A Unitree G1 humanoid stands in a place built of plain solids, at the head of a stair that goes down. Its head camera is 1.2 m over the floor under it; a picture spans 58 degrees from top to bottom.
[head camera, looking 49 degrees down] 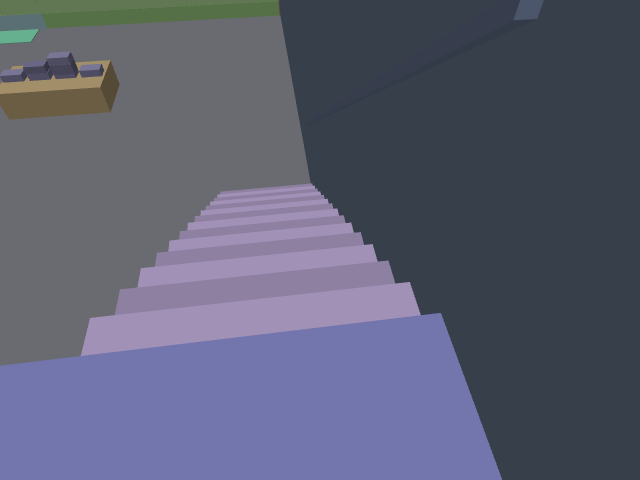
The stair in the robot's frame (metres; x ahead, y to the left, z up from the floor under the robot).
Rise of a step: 0.19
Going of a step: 0.26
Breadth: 1.21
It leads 8 degrees to the left of straight ahead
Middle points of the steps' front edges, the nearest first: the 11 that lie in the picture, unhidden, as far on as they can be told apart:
0.65 0.21 0.00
0.91 0.25 -0.19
1.17 0.28 -0.38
1.43 0.32 -0.57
1.68 0.35 -0.76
1.94 0.39 -0.94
2.20 0.42 -1.13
2.46 0.46 -1.32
2.71 0.49 -1.51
2.97 0.53 -1.70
3.23 0.56 -1.89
